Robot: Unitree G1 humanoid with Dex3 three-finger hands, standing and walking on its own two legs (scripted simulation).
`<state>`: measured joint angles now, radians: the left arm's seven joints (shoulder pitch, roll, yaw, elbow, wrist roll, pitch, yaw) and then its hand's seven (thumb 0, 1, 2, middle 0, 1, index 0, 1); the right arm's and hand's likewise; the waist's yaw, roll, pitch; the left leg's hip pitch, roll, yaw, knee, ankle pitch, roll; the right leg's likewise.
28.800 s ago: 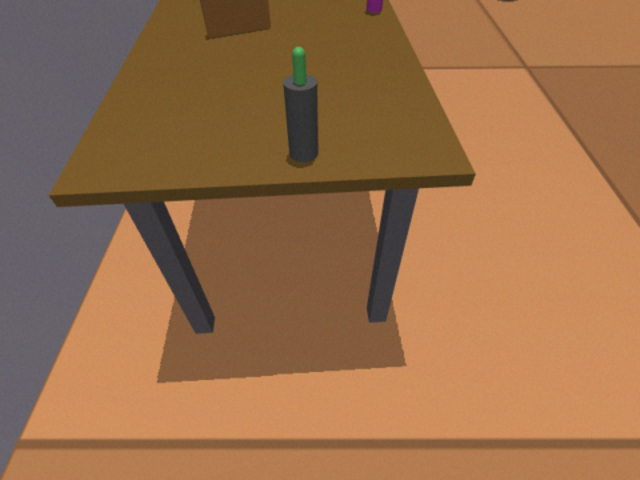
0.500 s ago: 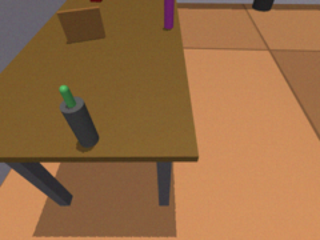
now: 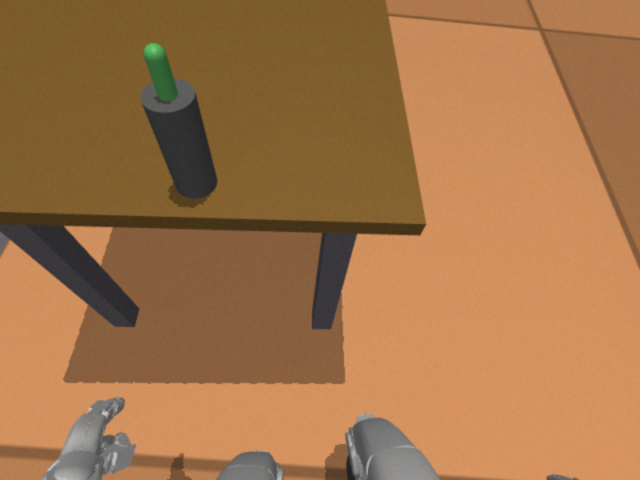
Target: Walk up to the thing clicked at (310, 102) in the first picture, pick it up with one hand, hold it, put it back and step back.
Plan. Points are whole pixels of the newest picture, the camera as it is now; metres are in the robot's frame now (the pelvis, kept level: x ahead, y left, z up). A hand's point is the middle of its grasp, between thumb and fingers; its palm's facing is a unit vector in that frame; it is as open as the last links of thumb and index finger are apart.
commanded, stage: step back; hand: left
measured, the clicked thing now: (178, 127) +0.50 +0.19 +0.11
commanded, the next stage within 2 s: none
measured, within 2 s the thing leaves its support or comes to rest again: neither
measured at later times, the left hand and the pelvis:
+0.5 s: hand out of the picture +0.02 +0.25 -0.12, palm faces -0.06 -0.91 -0.41, open 7.4 cm; pelvis -0.11 -0.01 +0.01, yaw -4 degrees
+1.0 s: hand out of the picture -0.17 +0.26 -0.15, palm faces -0.07 -0.92 -0.39, open 7.4 cm; pelvis -0.26 -0.01 +0.00, yaw -5 degrees
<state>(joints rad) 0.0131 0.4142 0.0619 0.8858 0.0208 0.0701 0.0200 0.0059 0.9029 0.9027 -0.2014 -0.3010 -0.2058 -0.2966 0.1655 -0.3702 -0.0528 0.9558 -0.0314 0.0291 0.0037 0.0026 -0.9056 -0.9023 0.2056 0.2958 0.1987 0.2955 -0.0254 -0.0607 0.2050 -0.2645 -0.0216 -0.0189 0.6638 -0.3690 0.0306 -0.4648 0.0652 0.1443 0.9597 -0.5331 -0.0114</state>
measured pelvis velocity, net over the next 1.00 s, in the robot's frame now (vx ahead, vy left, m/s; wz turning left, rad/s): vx -0.26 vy -0.01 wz -0.08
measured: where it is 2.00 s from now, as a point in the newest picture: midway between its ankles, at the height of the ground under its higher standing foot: outside the picture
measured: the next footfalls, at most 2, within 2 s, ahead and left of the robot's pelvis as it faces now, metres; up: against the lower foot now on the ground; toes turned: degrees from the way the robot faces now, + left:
right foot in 0.32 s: -0.05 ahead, -0.13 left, +0.00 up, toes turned -1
left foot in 0.66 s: -0.13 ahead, +0.11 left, +0.00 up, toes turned -2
